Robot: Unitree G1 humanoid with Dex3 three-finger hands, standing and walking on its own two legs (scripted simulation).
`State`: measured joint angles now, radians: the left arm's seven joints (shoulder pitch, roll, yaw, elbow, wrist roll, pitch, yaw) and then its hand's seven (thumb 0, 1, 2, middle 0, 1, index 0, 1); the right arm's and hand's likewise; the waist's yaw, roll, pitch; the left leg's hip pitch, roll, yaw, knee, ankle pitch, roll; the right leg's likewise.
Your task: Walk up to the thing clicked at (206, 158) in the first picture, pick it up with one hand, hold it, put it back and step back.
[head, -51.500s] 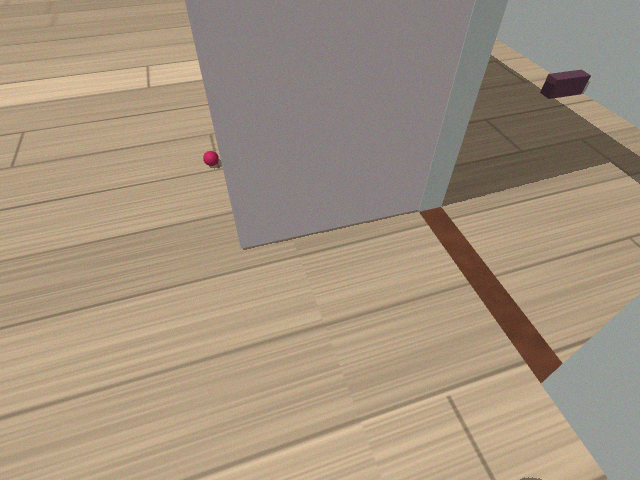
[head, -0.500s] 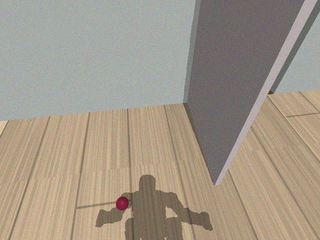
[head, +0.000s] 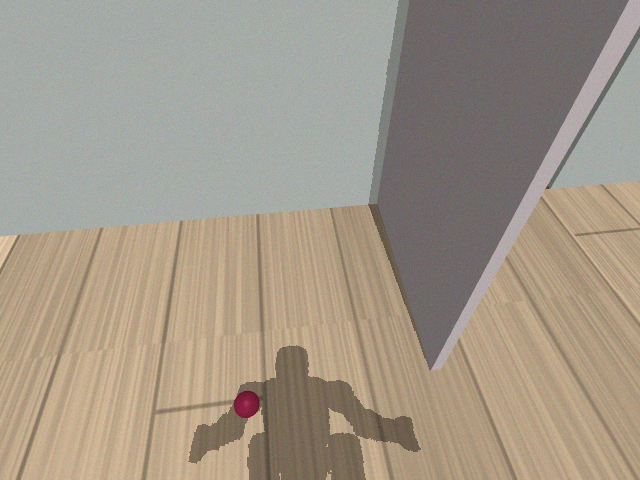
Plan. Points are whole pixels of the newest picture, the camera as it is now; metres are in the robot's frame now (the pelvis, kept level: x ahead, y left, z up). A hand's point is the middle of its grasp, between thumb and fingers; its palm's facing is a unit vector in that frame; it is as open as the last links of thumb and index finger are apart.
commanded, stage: stand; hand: left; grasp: from above
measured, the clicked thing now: (246, 404) +0.47 +0.23 -0.74
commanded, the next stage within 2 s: rise first in 0.96 s
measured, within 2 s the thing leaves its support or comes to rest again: neither
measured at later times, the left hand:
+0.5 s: hand out of the picture +0.07 +0.26 -0.16, palm faces -0.01 -0.94 -0.34, open 7.3 cm
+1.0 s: hand out of the picture +0.08 +0.26 -0.16, palm faces +0.00 -0.94 -0.34, open 7.3 cm
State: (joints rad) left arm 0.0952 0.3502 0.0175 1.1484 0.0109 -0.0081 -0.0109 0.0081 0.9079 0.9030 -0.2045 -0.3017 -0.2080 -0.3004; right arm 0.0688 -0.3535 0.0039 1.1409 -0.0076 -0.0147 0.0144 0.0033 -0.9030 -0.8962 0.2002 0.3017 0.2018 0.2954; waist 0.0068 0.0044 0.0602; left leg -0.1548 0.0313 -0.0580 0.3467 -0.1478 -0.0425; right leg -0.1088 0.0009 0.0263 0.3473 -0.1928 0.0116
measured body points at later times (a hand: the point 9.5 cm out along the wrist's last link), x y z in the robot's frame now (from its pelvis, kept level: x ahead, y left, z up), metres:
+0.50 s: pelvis +0.01 +0.00 +0.00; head +0.02 +0.00 +0.45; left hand +0.08 +0.31 -0.13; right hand +0.08 -0.30 -0.13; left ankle +0.03 +0.15 -0.75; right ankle +0.00 -0.13 -0.75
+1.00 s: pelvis +0.01 +0.00 +0.00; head +0.03 +0.01 +0.45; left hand +0.08 +0.31 -0.13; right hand +0.10 -0.30 -0.13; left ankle +0.03 +0.15 -0.75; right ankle +0.00 -0.13 -0.75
